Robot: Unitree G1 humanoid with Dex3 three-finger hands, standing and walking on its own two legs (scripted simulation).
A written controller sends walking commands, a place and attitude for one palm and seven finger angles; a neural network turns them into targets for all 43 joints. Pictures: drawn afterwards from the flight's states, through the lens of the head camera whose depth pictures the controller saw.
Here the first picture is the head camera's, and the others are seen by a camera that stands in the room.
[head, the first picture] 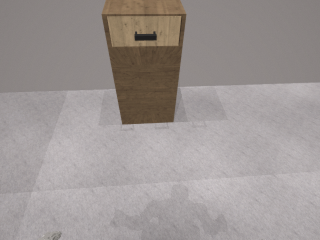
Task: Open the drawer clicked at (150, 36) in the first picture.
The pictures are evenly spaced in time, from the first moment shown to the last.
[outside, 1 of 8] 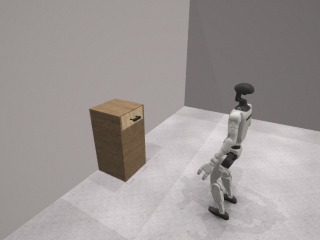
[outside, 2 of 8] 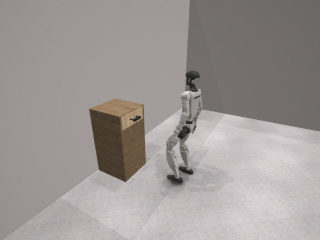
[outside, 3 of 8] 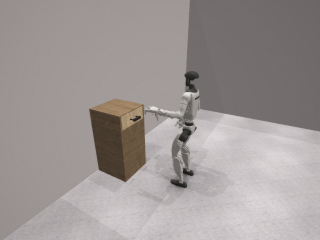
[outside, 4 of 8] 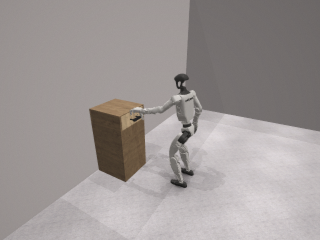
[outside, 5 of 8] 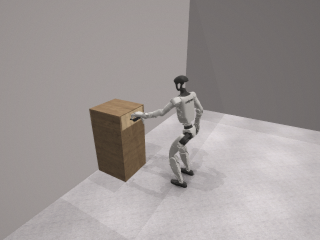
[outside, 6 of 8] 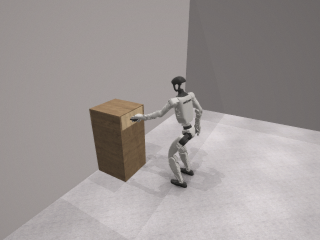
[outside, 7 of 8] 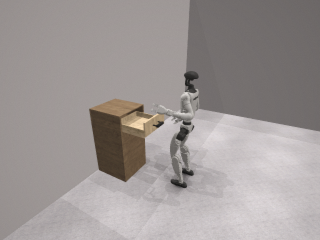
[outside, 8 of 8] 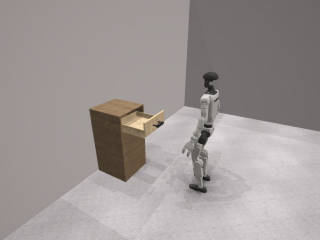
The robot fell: no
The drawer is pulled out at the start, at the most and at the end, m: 0.00 0.30 0.30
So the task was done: yes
